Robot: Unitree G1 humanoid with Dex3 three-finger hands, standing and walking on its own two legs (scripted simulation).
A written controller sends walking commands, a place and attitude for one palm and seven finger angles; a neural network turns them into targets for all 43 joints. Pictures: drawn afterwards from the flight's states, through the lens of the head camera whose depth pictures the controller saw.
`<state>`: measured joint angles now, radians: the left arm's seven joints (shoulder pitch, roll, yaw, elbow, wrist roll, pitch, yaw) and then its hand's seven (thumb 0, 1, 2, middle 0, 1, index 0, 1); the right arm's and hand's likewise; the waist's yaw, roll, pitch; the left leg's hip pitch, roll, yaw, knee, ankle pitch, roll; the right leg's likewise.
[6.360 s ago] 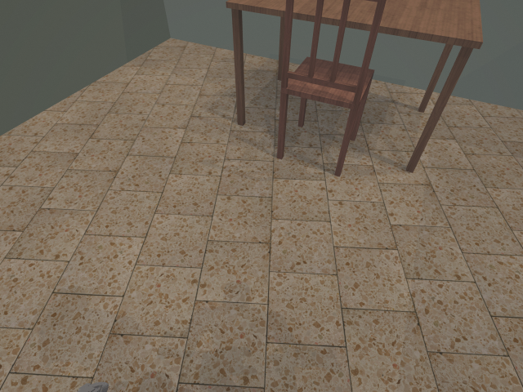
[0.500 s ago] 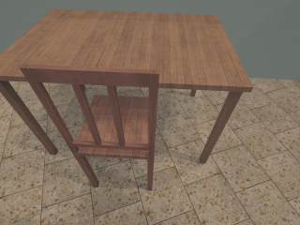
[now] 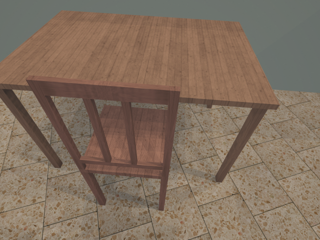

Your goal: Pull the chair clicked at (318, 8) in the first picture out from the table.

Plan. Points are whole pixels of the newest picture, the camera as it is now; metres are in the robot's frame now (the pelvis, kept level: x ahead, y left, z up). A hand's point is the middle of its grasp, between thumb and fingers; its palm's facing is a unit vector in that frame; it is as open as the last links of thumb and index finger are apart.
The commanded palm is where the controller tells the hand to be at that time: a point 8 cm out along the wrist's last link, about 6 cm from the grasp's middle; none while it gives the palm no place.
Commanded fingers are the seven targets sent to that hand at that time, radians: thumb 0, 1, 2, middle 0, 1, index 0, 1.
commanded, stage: come to a stop and stand still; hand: left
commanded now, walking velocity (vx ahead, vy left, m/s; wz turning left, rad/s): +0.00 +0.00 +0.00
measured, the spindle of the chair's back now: (100, 134) +0.44 +0.24 -0.05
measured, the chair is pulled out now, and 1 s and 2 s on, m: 0.00 0.00 0.00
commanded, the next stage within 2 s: look again from close up in 0.14 s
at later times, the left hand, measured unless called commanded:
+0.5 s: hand out of the picture -0.01 +0.18 -0.17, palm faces +0.02 -0.98 -0.20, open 7.4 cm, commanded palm none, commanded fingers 0.00 0.90 0.90 -0.20 -0.30 -0.20 -0.30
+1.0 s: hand out of the picture -0.03 +0.16 -0.17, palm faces +0.04 -0.98 -0.19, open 7.4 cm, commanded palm none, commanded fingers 0.00 0.90 0.90 -0.20 -0.30 -0.20 -0.30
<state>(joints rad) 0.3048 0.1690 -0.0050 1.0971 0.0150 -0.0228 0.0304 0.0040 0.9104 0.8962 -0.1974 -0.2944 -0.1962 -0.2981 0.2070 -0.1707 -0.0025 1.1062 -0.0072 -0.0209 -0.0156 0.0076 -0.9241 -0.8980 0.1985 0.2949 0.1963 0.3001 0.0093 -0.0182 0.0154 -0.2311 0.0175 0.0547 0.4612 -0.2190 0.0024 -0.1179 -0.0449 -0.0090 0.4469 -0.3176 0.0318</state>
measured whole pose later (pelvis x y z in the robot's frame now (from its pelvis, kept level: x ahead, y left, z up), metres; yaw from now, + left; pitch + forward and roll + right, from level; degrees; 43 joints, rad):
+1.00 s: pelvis +0.00 -0.01 +0.00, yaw +1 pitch -1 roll +0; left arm 0.34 0.14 -0.01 1.12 0.01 -0.02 0.03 0.00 0.91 0.90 -0.20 -0.29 -0.20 -0.30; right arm 0.26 -0.16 0.00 1.14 -0.01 -0.02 -0.02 0.01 -0.92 -0.90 0.20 0.29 0.20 0.30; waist 0.01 -0.01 0.02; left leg -0.20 0.02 0.04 0.42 -0.20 -0.01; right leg -0.08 -0.04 -0.02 0.41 -0.30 0.02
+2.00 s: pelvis -0.05 -0.02 -0.07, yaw +1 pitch +10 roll +0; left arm 0.35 0.14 0.09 0.24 -0.21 -0.49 -0.34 0.01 0.65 0.78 -0.17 -0.25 -0.17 -0.26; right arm 0.13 -0.25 -0.07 0.54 0.02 -0.24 0.00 0.01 -0.91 -0.90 0.20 0.30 0.20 0.30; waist -0.02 -0.04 -0.12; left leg -0.81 0.04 0.01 1.01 -0.38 -0.03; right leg -0.71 -0.03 -0.03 1.07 -0.54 0.00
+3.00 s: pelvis -0.05 +0.00 -0.09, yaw +2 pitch +14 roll -4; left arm 0.34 0.27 0.18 0.02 -0.25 -0.32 -0.30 -0.01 -0.46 0.31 -0.06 -0.08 -0.06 -0.08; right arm 0.18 -0.21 0.02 0.52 0.03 -0.20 -0.05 0.01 -0.90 -0.90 0.20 0.30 0.20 0.30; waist -0.01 0.05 -0.14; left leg -0.98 0.05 -0.04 1.16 -0.43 0.00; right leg -0.81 -0.02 -0.07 1.12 -0.56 0.02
